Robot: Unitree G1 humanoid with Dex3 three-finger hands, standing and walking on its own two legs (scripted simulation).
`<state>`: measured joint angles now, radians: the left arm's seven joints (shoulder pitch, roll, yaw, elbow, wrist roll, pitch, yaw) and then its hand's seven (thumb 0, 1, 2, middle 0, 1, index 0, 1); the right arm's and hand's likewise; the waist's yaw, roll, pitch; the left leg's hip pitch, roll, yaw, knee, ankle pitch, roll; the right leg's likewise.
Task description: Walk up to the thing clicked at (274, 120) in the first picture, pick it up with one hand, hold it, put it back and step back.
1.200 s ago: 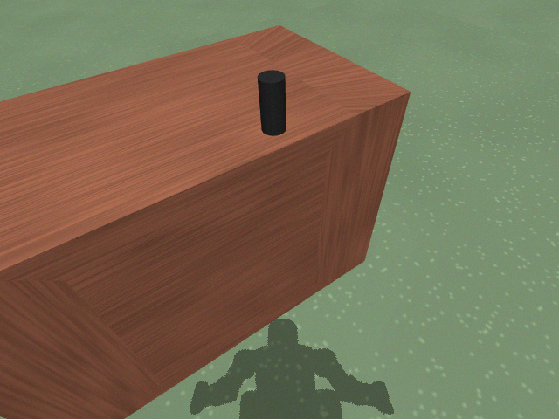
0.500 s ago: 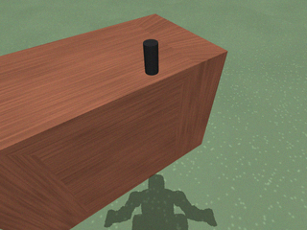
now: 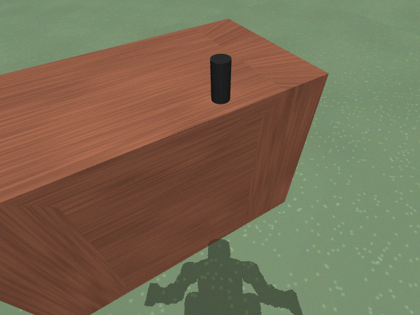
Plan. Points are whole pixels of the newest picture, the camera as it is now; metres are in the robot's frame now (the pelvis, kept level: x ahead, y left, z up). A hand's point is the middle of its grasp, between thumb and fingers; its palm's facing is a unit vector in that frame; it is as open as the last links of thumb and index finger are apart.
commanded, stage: walk up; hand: right
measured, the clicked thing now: (220, 79) +0.71 +0.00 +0.09
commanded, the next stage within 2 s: none
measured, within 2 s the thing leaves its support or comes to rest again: neither
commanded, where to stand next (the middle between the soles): +0.28 +0.00 m, yaw +28 degrees
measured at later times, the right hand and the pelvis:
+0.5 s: hand (321, 292) +0.21 -0.21 -0.14, palm faces -0.22 +0.87 -0.45, open 7.4 cm; pelvis +0.14 +0.06 -0.02, yaw +14 degrees
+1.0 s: hand (306, 203) +0.45 -0.24 -0.16, palm faces -0.45 +0.79 -0.42, open 7.4 cm; pelvis +0.25 -0.03 -0.02, yaw +25 degrees
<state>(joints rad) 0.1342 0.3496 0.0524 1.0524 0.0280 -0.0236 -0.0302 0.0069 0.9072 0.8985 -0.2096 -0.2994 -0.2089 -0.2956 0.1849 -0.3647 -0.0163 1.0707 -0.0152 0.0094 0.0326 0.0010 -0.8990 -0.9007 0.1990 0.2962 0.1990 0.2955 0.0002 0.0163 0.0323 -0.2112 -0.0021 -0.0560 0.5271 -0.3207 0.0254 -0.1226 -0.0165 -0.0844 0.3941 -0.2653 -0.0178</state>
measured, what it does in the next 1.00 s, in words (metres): walks ahead, turning left: left foot, then right foot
